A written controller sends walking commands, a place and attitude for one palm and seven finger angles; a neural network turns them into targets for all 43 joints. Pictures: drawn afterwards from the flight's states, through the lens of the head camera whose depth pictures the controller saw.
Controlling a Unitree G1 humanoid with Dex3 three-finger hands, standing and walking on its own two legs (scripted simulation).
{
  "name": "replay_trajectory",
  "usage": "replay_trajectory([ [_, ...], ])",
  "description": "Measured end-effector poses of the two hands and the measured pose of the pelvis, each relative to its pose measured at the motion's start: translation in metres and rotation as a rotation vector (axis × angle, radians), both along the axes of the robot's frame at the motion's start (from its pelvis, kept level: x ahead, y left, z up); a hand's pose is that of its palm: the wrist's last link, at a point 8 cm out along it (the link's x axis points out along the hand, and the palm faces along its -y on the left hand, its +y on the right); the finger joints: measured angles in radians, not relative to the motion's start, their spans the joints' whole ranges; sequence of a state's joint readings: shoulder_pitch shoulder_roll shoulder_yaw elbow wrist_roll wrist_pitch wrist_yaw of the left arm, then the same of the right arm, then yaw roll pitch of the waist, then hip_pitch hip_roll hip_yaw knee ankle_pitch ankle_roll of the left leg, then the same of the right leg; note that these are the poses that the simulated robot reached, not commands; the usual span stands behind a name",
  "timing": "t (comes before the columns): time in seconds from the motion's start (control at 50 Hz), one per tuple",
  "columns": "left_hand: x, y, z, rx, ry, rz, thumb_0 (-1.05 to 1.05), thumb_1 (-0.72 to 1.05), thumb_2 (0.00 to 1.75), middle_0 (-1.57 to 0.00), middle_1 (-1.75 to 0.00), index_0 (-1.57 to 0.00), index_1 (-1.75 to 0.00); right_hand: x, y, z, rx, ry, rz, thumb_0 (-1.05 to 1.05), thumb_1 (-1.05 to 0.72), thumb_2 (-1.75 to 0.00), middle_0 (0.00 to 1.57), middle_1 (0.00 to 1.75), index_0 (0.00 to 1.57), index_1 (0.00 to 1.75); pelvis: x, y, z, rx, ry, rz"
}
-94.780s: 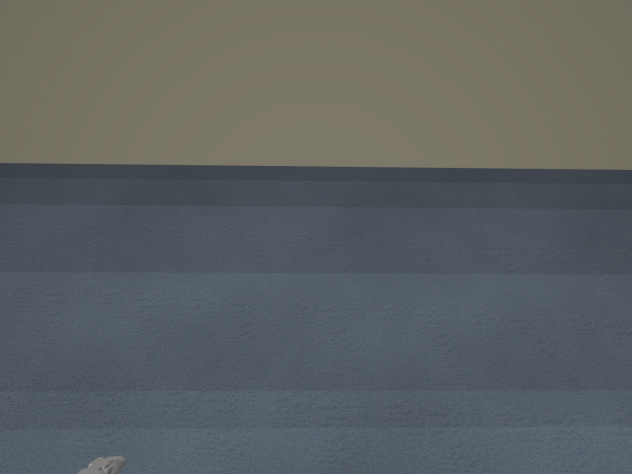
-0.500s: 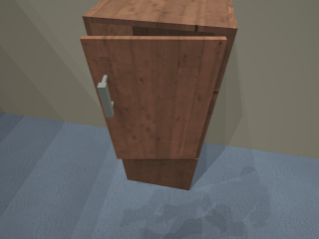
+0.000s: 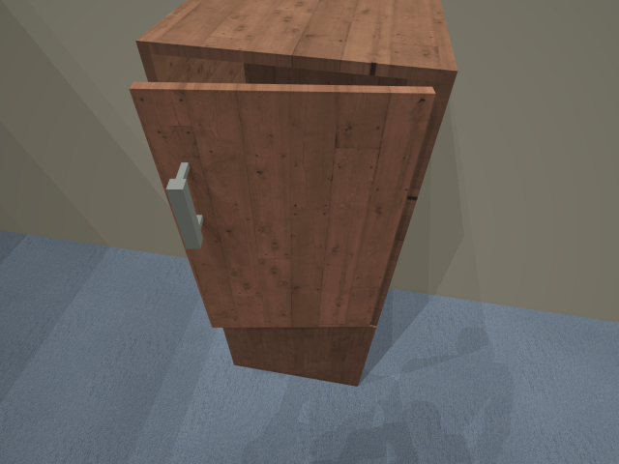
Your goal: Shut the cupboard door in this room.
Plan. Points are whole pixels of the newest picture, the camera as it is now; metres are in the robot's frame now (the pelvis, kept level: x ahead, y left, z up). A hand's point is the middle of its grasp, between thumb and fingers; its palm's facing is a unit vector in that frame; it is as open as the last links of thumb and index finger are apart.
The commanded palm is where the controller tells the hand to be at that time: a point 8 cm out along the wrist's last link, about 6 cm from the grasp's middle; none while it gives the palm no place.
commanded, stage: come to a stop and stand still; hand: left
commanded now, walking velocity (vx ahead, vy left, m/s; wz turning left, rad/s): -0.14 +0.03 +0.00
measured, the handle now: (189, 206) +0.44 +0.21 +0.09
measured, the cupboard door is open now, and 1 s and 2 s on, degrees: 10 10 10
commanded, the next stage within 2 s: look again from close up in 0.82 s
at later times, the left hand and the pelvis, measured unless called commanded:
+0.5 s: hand out of the picture -0.01 +0.20 -0.18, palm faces +0.03 -0.97 -0.23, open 7.4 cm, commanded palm none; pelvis -0.04 +0.02 -0.01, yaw +0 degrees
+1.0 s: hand out of the picture -0.04 +0.20 -0.17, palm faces +0.00 -0.98 -0.20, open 7.4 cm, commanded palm none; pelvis -0.04 +0.02 +0.00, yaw +0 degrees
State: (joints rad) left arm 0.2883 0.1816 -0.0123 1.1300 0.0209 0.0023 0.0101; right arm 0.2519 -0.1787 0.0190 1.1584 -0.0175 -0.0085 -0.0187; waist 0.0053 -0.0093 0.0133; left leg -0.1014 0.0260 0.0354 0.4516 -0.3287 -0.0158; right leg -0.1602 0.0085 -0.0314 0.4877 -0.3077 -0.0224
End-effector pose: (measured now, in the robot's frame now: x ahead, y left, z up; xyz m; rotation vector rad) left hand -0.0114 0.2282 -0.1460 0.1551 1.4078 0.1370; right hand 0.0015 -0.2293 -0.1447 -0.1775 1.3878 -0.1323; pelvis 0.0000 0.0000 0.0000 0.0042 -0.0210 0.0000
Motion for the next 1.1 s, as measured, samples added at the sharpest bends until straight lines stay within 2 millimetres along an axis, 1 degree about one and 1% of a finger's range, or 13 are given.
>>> replay_trajectory([
  [0.1, -0.011, -0.024, -0.002, -0.036, 0.05, 0.032, 0.01, 0.91, 0.9, -0.2, -0.3, -0.2, -0.3, -0.01, 0.013, -0.002, 0.021, 0.06, -0.036, 0.01, -0.9, -0.9, 0.2, 0.29, 0.2, 0.3, 0.008, -0.003, 0.001, -0.003, 0.006, 0.005],
  [0.16, -0.012, -0.031, -0.001, -0.04, 0.054, 0.043, 0.01, 0.91, 0.9, -0.2, -0.3, -0.2, -0.3, -0.011, 0.018, -0.002, 0.028, 0.062, -0.053, 0.01, -0.9, -0.9, 0.2, 0.29, 0.2, 0.3, 0.007, -0.003, 0.002, 0.0, 0.012, 0.005],
  [0.2, -0.013, -0.03, -0.001, -0.032, 0.054, 0.044, 0.01, 0.91, 0.9, -0.2, -0.3, -0.2, -0.3, -0.012, 0.018, -0.002, 0.023, 0.061, -0.057, 0.01, -0.91, -0.9, 0.2, 0.29, 0.2, 0.3, 0.004, -0.003, 0.002, 0.002, 0.014, 0.003],
  [0.3, -0.015, -0.019, 0.0, 0.001, 0.026, 0.042, 0.02, 0.91, 0.9, -0.2, -0.3, -0.2, -0.3, -0.014, 0.012, -0.003, 0.011, 0.033, -0.064, 0.02, -0.92, -0.9, 0.2, 0.29, 0.2, 0.3, -0.009, -0.001, 0.0, -0.005, 0.013, 0.003],
  [0.38, -0.014, -0.002, -0.001, 0.024, -0.047, 0.021, 0.01, 0.91, 0.9, -0.2, -0.3, -0.2, -0.3, -0.007, 0.008, -0.003, -0.004, -0.052, -0.051, 0.02, -0.92, -0.9, 0.2, 0.29, 0.2, 0.3, -0.025, 0.007, -0.005, -0.026, 0.007, 0.008],
  [0.44, -0.011, 0.012, -0.002, 0.031, -0.084, 0.008, 0.01, 0.91, 0.9, -0.2, -0.3, -0.2, -0.3, -0.004, 0.013, -0.001, -0.007, -0.118, -0.031, 0.01, -0.92, -0.9, 0.2, 0.29, 0.19, 0.3, -0.034, 0.015, -0.007, -0.019, -0.011, 0.008],
  [0.56, -0.005, 0.034, 0.008, 0.051, -0.148, -0.014, 0.01, 0.91, 0.9, -0.2, -0.3, -0.2, -0.3, -0.007, 0.027, 0.003, 0.008, -0.166, 0.011, 0.01, -0.92, -0.9, 0.2, 0.29, 0.2, 0.3, -0.046, 0.027, -0.004, -0.005, -0.013, 0.005],
  [0.62, -0.009, 0.04, 0.012, 0.059, -0.15, -0.02, 0.01, 0.91, 0.9, -0.2, -0.3, -0.2, -0.3, -0.011, 0.029, 0.003, 0.016, -0.161, 0.023, 0.01, -0.92, -0.9, 0.2, 0.29, 0.2, 0.3, -0.05, 0.029, -0.002, 0.001, -0.007, 0.004],
  [0.68, -0.017, 0.043, 0.013, 0.063, -0.13, -0.022, 0.01, 0.91, 0.9, -0.2, -0.3, -0.2, -0.3, -0.016, 0.03, 0.003, 0.022, -0.144, 0.029, 0.01, -0.92, -0.9, 0.2, 0.29, 0.2, 0.3, -0.052, 0.03, -0.001, 0.005, 0.0, 0.003],
  [0.82, -0.038, 0.037, 0.012, 0.05, -0.045, -0.015, 0.01, 0.91, 0.9, -0.2, -0.3, -0.2, -0.3, -0.028, 0.027, 0.001, 0.025, -0.083, 0.023, 0.01, -0.91, -0.9, 0.2, 0.29, 0.2, 0.3, -0.048, 0.028, 0.001, 0.008, 0.013, -0.002],
  [0.9, -0.041, 0.03, 0.01, 0.034, -0.008, -0.009, 0.01, 0.91, 0.9, -0.2, -0.3, -0.2, -0.3, -0.032, 0.024, 0.001, 0.019, -0.049, 0.016, 0.01, -0.91, -0.9, 0.2, 0.29, 0.2, 0.3, -0.043, 0.025, 0.002, 0.007, 0.014, -0.002],
  [0.98, -0.036, 0.022, 0.007, 0.019, 0.002, -0.007, 0.01, 0.91, 0.9, -0.2, -0.3, -0.2, -0.3, -0.032, 0.021, 0.002, 0.013, -0.024, 0.012, 0.01, -0.9, -0.9, 0.2, 0.29, 0.2, 0.3, -0.038, 0.022, 0.002, 0.007, 0.013, -0.002],
  [1.1, -0.018, 0.011, 0.005, 0.003, -0.019, -0.012, 0.01, 0.91, 0.9, -0.2, -0.3, -0.2, -0.3, -0.024, 0.019, 0.002, 0.011, -0.014, 0.007, 0.01, -0.9, -0.9, 0.2, 0.29, 0.2, 0.3, -0.03, 0.018, 0.003, 0.006, 0.013, -0.002],
])
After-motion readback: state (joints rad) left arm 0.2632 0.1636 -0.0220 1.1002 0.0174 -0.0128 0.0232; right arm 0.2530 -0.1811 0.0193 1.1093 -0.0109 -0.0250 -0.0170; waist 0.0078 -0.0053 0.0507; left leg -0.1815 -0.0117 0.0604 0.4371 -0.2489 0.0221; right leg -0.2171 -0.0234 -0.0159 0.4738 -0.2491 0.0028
